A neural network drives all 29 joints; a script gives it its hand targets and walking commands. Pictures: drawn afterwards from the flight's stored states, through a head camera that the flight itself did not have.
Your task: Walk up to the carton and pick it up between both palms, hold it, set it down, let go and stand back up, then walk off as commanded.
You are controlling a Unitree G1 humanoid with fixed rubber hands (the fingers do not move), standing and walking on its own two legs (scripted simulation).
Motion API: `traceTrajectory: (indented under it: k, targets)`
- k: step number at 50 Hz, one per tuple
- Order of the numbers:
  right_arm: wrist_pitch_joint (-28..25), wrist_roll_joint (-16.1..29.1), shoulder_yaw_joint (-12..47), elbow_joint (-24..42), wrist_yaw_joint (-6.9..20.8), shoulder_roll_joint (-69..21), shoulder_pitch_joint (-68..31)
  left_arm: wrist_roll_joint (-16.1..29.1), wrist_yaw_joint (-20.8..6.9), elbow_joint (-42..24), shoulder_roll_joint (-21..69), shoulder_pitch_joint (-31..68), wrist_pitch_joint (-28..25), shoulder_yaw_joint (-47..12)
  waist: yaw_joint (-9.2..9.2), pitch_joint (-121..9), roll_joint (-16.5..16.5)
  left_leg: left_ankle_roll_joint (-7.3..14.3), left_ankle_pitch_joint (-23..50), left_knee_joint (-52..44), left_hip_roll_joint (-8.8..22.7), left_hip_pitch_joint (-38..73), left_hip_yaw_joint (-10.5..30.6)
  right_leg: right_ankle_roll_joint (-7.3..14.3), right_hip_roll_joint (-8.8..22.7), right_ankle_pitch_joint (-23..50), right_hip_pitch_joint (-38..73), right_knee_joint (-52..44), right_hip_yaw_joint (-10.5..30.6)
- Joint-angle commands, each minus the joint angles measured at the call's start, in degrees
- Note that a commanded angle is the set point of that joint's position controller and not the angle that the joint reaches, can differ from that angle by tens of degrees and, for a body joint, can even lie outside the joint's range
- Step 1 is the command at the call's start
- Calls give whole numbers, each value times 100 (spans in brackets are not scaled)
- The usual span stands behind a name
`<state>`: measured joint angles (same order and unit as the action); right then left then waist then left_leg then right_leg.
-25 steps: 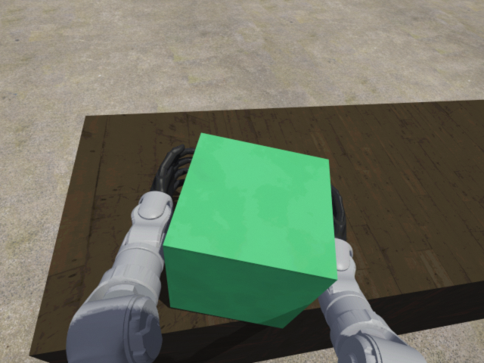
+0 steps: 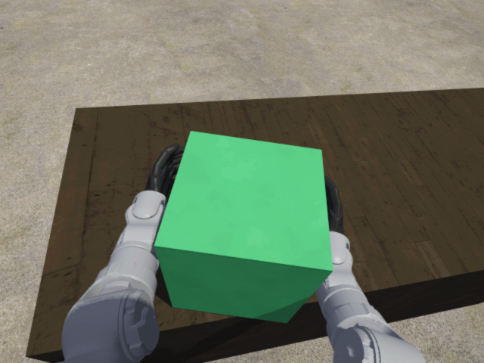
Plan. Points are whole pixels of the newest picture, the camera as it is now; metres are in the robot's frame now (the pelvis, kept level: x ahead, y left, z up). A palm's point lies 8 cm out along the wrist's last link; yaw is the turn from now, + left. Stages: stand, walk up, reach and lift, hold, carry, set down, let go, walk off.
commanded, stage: set down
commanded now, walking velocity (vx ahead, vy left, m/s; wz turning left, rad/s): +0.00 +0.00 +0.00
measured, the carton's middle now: (242, 233) +0.34 -0.03 +0.01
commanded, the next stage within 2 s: none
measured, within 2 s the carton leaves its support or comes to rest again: neither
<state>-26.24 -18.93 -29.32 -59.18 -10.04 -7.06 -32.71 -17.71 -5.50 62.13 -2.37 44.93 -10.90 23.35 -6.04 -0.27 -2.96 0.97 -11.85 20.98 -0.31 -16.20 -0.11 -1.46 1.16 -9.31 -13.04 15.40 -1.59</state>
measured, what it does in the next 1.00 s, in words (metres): shifts its weight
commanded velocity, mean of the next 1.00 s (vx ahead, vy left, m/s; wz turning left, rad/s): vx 0.00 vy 0.00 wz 0.00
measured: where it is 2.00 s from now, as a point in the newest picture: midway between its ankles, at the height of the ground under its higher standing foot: outside the picture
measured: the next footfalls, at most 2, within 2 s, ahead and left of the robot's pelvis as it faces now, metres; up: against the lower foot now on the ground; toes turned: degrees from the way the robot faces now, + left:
none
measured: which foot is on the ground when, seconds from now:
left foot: down 0.00-1.00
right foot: down 0.00-1.00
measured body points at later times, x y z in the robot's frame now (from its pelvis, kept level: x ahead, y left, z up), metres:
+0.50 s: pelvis -0.02 +0.00 -0.01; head +0.08 +0.04 +0.42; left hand +0.43 +0.12 -0.01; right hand +0.32 -0.21 -0.03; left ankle -0.02 +0.10 -0.75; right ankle -0.03 -0.14 -0.75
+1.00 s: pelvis -0.07 +0.01 -0.02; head +0.01 +0.06 +0.42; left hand +0.38 +0.16 -0.02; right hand +0.29 -0.21 -0.01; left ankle -0.02 +0.10 -0.75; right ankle -0.03 -0.14 -0.75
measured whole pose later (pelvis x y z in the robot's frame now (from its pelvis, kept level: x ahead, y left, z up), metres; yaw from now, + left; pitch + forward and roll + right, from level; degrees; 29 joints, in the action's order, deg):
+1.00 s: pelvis -0.07 +0.01 -0.02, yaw -1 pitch +16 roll -3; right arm -16.7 12.2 -11.1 -64.5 -9.8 3.2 -36.8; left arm 15.1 -0.7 74.3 -17.1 46.1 -17.9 -10.3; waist -7.9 -7.6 -1.6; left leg 1.7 -11.8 35.6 0.8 -39.9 0.0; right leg -1.5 0.2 -7.9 -35.6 27.4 -1.6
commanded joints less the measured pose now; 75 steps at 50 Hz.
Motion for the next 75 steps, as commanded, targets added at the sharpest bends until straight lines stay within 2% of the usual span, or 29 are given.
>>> traceTrajectory:
  k: [1, 6, 9, 11, 15, 17, 21, 23, 26, 28, 30, 35, 38, 39, 43, 46, 50, 51, 54, 55, 58, 61, 62, 63, 65, 69, 71, 72, 75]
  targets:
    - [-147, -616, 633, -302, 570, -1717, -2579, -529, -159, 546, 1649, 2702, -472, -741, -67, -2502, 705, -499, 2374, 209, 66, 1005, -425, -37, -340, 2012, 212, 95, -500]
    - [-134, 51, 536, -896, 80, -109, -2205, -53, 335, 186, 112, 2575, -437, -905, -285, -2529, 1008, -648, 2894, 529, 133, 1076, -344, -19, -445, 2296, -106, 205, -442]
    - [-15, 582, 750, -1003, -112, 485, -2432, 515, 608, 349, -444, 2879, -407, -1210, -378, -2561, 962, -598, 2356, 624, 108, 690, -245, 33, -484, 1970, -227, 278, -330]
    - [-25, 854, 927, -814, -218, 661, -2585, 718, 690, 490, -802, 2991, -415, -1194, -225, -2935, 940, -571, 2159, 743, 36, 320, -307, 29, -417, 2232, -186, 460, -232]
    - [-163, 1187, 784, -392, -325, 1172, -3207, 1645, 834, 334, -1106, 3320, -715, -1929, -583, -4556, 1172, -656, 2156, 1099, 4, 102, -303, 74, -374, 2624, -246, 798, -202]
    - [-262, 1332, 1034, 279, -293, 1389, -3638, 2021, 891, 496, -1521, 3524, -956, -1961, -354, -5644, 1137, -662, 2246, 1307, -52, -290, -402, 51, -318, 2867, -42, 1092, -138]
    - [-569, 1821, 1874, 906, -216, 1378, -2589, 2052, 832, 195, -1724, 2479, -1179, -1712, 120, -6824, 1279, -755, 3775, 1637, -84, 221, -408, -40, -343, 4472, 454, 1462, -4]
    - [-656, 2071, 2063, 807, -171, 1432, -2189, 1893, 763, -106, -1691, 2271, -1253, -1725, 78, -6912, 1522, -856, 4289, 1738, -129, 345, -359, -50, -378, 4844, 527, 1570, -20]
    - [-439, 2309, 2159, 135, -135, 1673, -2273, 1930, 659, 437, -1900, 2597, -1177, -1760, 9, -5763, 1399, -841, 3761, 1649, -109, 249, -324, -19, -411, 4039, 135, 1387, -57]
    - [-185, 2641, 2155, -704, -119, 1851, -2468, 2120, 628, 754, -1858, 3089, -1047, -2036, -186, -4659, 1713, -866, 3056, 1511, -35, 469, -221, 81, -418, 2855, -742, 1233, -231]
    - [12, 2856, 2252, -1092, -129, 1963, -2173, 2305, 533, 873, -1756, 2891, -895, -2252, -408, -3702, 1528, -800, 2479, 1285, 9, 675, -179, 156, -400, 2120, -991, 959, -236]
    - [325, 3370, 2512, -1135, -101, 2058, -2151, 2769, 300, 1075, -1594, 2440, -674, -2852, -360, -2628, 1659, -730, 1192, 912, 101, 400, -87, 301, -299, 934, -1233, 878, -259]
    - [452, 3266, 2104, -440, -76, 2298, -2850, 3220, 276, 1191, -1656, 2842, -686, -3264, -448, -2826, 1469, -606, 188, 818, 210, 67, 95, 287, -341, 333, -1609, 1103, -373]
    - [478, 3327, 2191, 29, -32, 2300, -2981, 3342, 310, 996, -1762, 2882, -751, -3259, -259, -3182, 1516, -628, 137, 810, 204, 56, 56, 305, -353, 293, -1621, 1139, -404]
    - [529, 3042, 1883, 1244, 73, 2361, -3388, 3871, 499, 512, -2070, 3221, -1134, -3543, -227, -4603, 1433, -470, -501, 916, 171, -239, 77, 303, -345, -127, -1939, 1411, -409]
    - [490, 2832, 1771, 1520, 46, 2288, -2611, 3815, 633, -279, -2265, 2693, -1255, -3318, -255, -5320, 1631, -512, 16, 1043, 123, 68, 133, 305, -425, 315, -1611, 1536, -332]
    - [695, 2759, 2017, 882, -40, 2196, -2553, 3725, 538, 123, -2308, 2978, -1170, -3271, -411, -5025, 1654, -473, -39, 1080, 119, -202, 218, 250, -416, 195, -1731, 1588, -296]
    - [650, 2942, 2346, 897, -72, 1919, -1303, 3524, 482, -254, -2243, 1859, -1153, -3029, -275, -4900, 1530, -493, 534, 1061, 79, 242, 124, 225, -431, 752, -1165, 1403, -207]
    - [629, 3185, 2897, 565, -168, 1834, -830, 3190, 265, -156, -2367, 1444, -991, -2644, -10, -4098, 1436, -548, 1645, 1265, -38, 470, 41, 225, -389, 1280, -949, 1270, -162]
    - [487, 3316, 2947, 664, -212, 1810, -270, 3024, 189, -685, -2361, 865, -949, -2545, 31, -4243, 1556, -613, 2308, 1337, -59, 1002, 29, 210, -453, 1836, -653, 1175, -112]
    - [440, 3391, 3146, 450, -310, 1691, -609, 2679, 1, -724, -2394, 1128, -847, -2168, 210, -3679, 1304, -555, 2476, 1387, -130, 685, -7, 84, -443, 1855, -452, 1135, -86]
    - [427, 3441, 3016, 608, -344, 1707, -882, 2643, -38, -989, -2615, 1348, -727, -2108, 196, -3130, 1419, -637, 2334, 1331, -57, 607, 19, 97, -422, 1646, -484, 1061, -117]
    - [319, 3552, 3160, 878, -385, 1543, -189, 2623, -70, -1487, -2461, 584, -702, -2104, 148, -3052, 1352, -645, 2523, 1301, -70, 1088, 10, 89, -440, 1860, -279, 964, -111]
    - [317, 3457, 2976, 1110, -365, 1631, -700, 2767, -109, -1532, -2479, 1118, -751, -2377, 84, -3140, 1616, -696, 2260, 1293, 16, 862, 124, 142, -464, 1490, -586, 998, -113]
    - [188, 3474, 2965, 1942, -388, 1594, -291, 2887, -106, -2121, -2407, 472, -738, -2304, 194, -3483, 1491, -750, 2577, 1244, 38, 1306, 84, 147, -529, 1601, -442, 946, -171]
    - [387, 3394, 3090, 3005, -369, 1409, -318, 3319, -122, -2294, -2678, 403, -756, -2507, 260, -3578, 1138, -516, 1596, 1216, -2, 879, 23, 153, -385, 1088, -337, 985, -71]
    - [598, 3398, 3272, 3354, -367, 1403, -60, 3496, -159, -1993, -2987, 28, -650, -2295, 522, -2897, 764, -358, 660, 946, -63, 523, -67, 157, -333, 416, -172, 926, -12]
    - [613, 3314, 3066, 3305, -363, 1417, 83, 3544, -141, -2251, -2752, -103, -623, -2528, 367, -2810, 843, -353, 573, 873, 20, 644, -45, 183, -356, 431, -178, 942, 5]
    - [1034, 3255, 3227, 3562, -359, 1410, 483, 3608, -191, -2040, -2762, -500, -470, -2525, 440, -2152, 449, -193, -277, 576, 59, 553, -50, 212, -306, -253, 87, 878, -4]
